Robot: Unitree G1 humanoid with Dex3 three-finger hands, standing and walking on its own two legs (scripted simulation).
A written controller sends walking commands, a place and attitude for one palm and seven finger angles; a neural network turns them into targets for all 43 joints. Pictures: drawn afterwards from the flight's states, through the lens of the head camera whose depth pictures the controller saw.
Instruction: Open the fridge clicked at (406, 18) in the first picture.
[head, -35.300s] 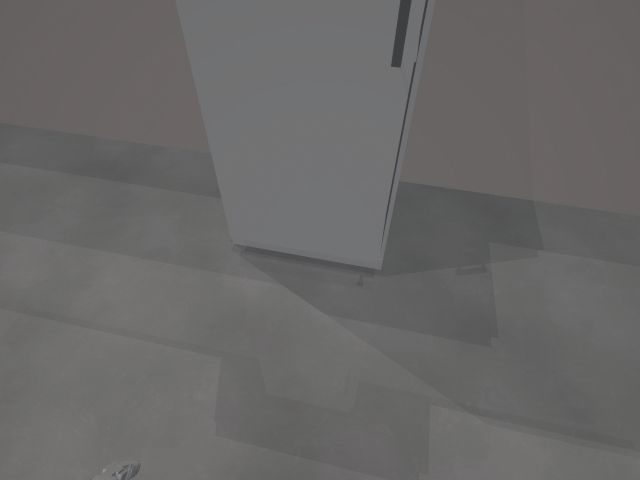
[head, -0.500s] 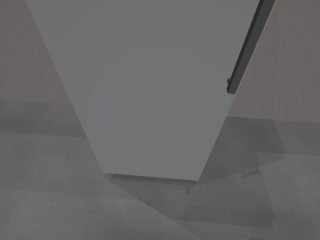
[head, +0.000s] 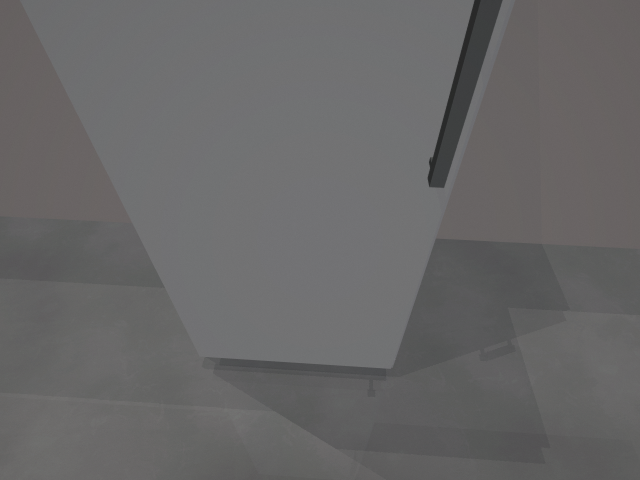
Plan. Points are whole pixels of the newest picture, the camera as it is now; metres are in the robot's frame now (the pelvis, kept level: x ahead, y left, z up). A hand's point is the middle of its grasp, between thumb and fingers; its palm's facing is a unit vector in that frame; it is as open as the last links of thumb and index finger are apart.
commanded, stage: come to a stop and stand still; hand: right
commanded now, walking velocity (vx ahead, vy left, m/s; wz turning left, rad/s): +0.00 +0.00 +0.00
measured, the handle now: (455, 98) +0.54 -0.15 +0.23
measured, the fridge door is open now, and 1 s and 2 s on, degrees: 0 0 0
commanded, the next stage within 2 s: look again from close up in 0.10 s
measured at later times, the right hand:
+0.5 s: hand out of the picture +0.02 -0.20 -0.17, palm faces -0.01 +0.97 -0.24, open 7.4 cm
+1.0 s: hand out of the picture +0.03 -0.20 -0.16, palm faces -0.01 +0.97 -0.26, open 7.4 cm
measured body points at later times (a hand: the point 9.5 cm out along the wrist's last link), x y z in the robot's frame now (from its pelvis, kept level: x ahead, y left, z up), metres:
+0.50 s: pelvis +0.00 +0.01 +0.00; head +0.01 +0.00 +0.45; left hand +0.04 +0.26 -0.14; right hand +0.02 -0.25 -0.15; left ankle -0.04 +0.14 -0.73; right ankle +0.03 -0.11 -0.73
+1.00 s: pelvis +0.00 +0.01 +0.01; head +0.01 +0.01 +0.46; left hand +0.05 +0.27 -0.14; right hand +0.03 -0.25 -0.14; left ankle -0.04 +0.14 -0.73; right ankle +0.03 -0.11 -0.73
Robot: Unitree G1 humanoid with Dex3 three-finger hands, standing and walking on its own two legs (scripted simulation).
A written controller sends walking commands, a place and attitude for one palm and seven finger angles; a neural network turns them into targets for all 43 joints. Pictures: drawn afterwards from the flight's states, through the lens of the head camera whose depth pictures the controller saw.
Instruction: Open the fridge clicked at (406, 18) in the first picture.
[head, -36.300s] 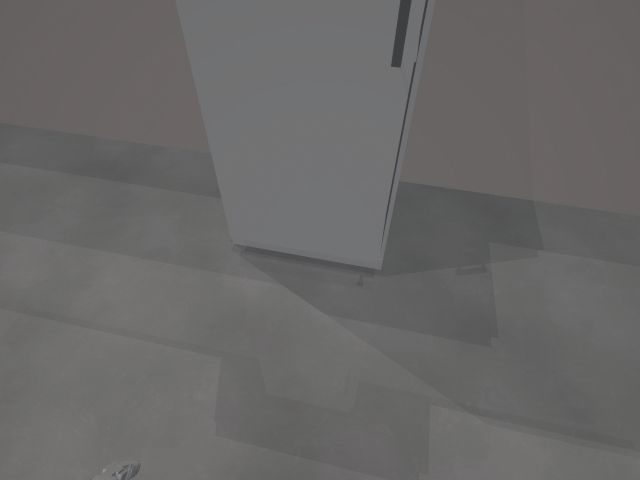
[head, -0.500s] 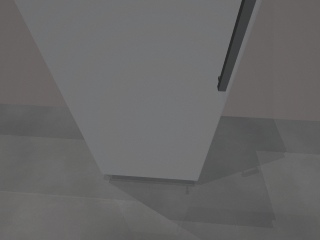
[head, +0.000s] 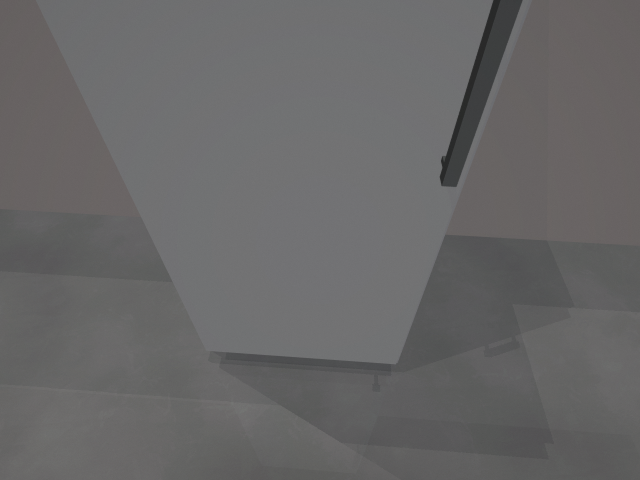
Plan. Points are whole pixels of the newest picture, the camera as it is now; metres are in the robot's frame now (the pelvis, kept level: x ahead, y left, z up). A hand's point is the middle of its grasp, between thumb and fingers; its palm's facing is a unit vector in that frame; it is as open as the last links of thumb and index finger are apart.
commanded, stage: shuffle to correct the standing spot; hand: right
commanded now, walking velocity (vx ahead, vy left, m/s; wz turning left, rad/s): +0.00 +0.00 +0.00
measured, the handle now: (470, 97) +0.54 -0.17 +0.22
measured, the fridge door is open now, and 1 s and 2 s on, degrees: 0 0 0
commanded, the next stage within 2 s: come to a stop and stand still in 0.34 s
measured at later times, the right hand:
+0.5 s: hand out of the picture +0.01 -0.17 -0.20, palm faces +0.01 +0.99 -0.16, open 7.4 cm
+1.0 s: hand out of the picture +0.08 -0.19 -0.20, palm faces +0.05 +0.98 -0.18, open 7.4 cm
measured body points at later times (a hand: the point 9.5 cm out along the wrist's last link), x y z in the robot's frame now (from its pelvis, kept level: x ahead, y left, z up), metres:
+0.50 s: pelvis +0.06 +0.00 -0.02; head +0.08 -0.01 +0.43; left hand +0.04 +0.22 -0.17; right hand +0.02 -0.22 -0.18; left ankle -0.02 +0.11 -0.73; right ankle +0.03 -0.12 -0.74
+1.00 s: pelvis +0.07 -0.01 -0.01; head +0.10 -0.04 +0.44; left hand +0.16 +0.22 -0.15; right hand +0.08 -0.24 -0.18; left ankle +0.01 +0.10 -0.71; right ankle +0.11 -0.10 -0.74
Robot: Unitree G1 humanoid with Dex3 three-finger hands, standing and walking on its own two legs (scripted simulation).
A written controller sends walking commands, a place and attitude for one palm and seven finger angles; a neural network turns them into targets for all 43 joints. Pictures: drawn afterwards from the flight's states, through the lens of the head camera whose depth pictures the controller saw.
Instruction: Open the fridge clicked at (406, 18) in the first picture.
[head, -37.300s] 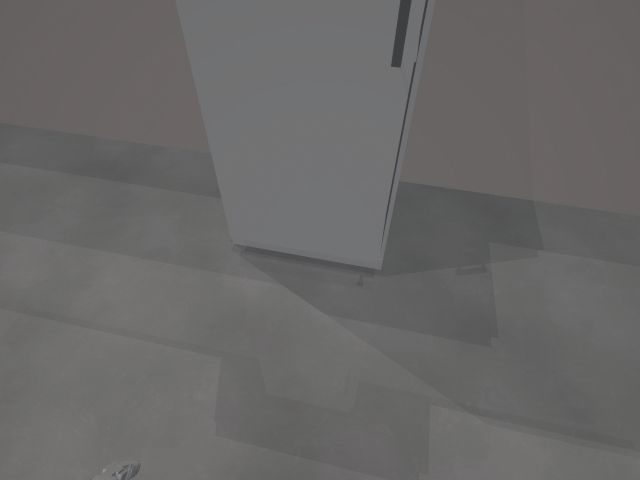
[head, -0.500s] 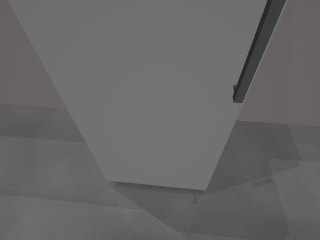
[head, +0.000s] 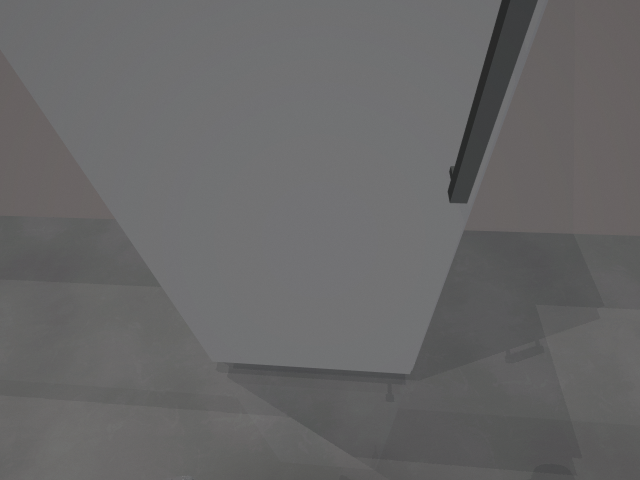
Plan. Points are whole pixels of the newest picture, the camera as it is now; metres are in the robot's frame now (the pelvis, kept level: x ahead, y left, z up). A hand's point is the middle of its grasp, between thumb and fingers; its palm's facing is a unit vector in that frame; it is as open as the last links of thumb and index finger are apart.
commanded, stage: come to a stop and stand still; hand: right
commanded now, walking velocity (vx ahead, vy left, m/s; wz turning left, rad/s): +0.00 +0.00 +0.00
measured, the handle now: (480, 102) +0.46 -0.17 +0.23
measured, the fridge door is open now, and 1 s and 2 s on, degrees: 0 0 0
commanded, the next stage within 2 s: look again from close up in 1.44 s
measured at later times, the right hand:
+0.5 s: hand out of the picture -0.06 -0.15 -0.17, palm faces +0.07 +0.99 -0.15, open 7.4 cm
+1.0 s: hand out of the picture -0.01 -0.20 -0.17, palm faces +0.06 +0.97 -0.22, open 7.4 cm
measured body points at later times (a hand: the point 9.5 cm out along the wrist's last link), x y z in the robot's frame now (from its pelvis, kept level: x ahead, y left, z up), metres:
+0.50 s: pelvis -0.04 +0.02 +0.01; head -0.05 +0.00 +0.46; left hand -0.05 +0.25 -0.14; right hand -0.06 -0.20 -0.16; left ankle -0.05 +0.14 -0.73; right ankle +0.04 -0.09 -0.73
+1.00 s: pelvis -0.04 -0.01 +0.00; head -0.05 -0.02 +0.45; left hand -0.01 +0.22 -0.15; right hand -0.01 -0.25 -0.15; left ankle -0.05 +0.13 -0.73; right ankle +0.04 -0.09 -0.73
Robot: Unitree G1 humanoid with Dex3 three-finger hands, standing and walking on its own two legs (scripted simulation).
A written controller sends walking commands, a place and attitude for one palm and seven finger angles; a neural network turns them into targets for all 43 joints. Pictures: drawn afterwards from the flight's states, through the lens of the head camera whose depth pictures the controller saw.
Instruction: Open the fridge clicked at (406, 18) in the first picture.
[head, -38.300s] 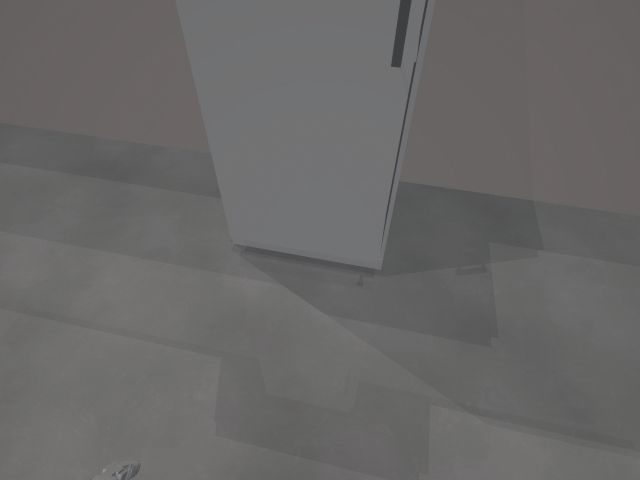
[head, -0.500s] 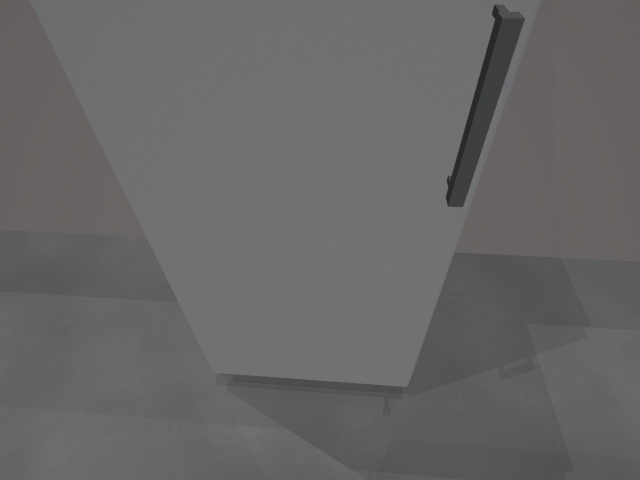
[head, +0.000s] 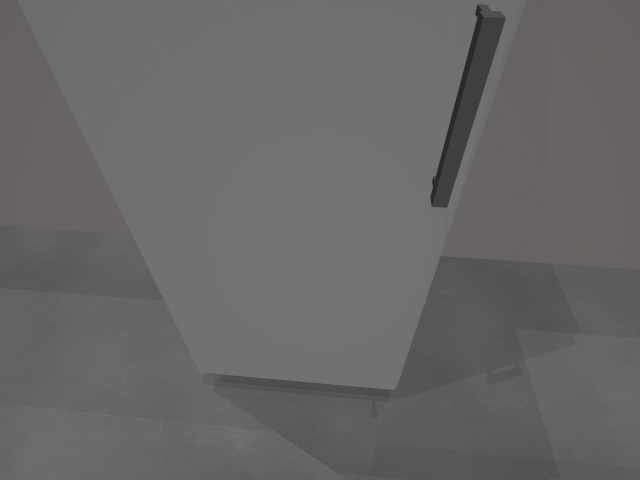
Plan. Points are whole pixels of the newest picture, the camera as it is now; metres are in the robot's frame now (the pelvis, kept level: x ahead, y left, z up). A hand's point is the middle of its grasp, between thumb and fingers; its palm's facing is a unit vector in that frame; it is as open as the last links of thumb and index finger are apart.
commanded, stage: come to a stop and stand still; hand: right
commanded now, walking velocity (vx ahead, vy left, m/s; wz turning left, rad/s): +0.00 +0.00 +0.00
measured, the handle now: (458, 118) +0.51 -0.14 +0.23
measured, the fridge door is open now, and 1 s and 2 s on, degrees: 0 0 0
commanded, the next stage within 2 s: look again from close up in 0.44 s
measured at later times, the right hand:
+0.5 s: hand out of the picture -0.03 -0.22 -0.16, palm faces +0.01 +0.96 -0.27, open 7.4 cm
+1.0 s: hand out of the picture -0.01 -0.24 -0.16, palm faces -0.02 +0.96 -0.29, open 7.4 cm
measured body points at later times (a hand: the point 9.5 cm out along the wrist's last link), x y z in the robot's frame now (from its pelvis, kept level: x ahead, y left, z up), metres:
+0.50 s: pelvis -0.02 +0.00 +0.01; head -0.03 -0.01 +0.46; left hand +0.04 +0.27 -0.13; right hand -0.03 -0.27 -0.14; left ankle -0.02 +0.15 -0.73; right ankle +0.08 -0.08 -0.73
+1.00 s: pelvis -0.03 -0.01 +0.01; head -0.03 -0.02 +0.46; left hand +0.03 +0.28 -0.13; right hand -0.01 -0.29 -0.14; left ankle -0.02 +0.14 -0.73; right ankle +0.08 -0.08 -0.73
